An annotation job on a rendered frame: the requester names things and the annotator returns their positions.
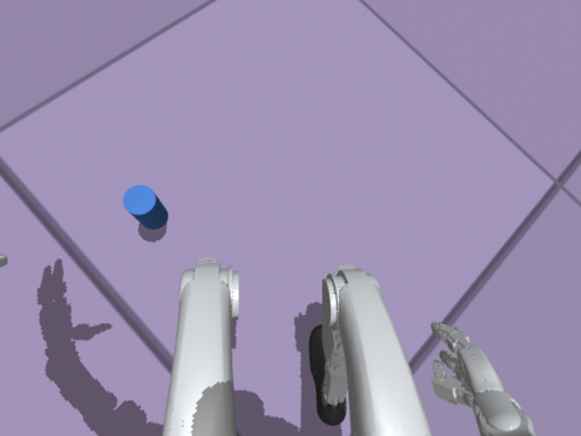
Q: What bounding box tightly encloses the can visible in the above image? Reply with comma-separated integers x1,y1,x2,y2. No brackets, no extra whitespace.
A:
123,185,168,230

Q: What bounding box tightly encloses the right robot hand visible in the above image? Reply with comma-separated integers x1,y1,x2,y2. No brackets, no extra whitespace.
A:
431,322,505,408

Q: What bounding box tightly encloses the right robot arm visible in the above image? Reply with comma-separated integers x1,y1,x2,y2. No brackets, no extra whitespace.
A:
473,391,536,436

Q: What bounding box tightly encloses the right robot foot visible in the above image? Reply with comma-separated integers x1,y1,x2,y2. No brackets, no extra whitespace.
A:
309,325,346,426

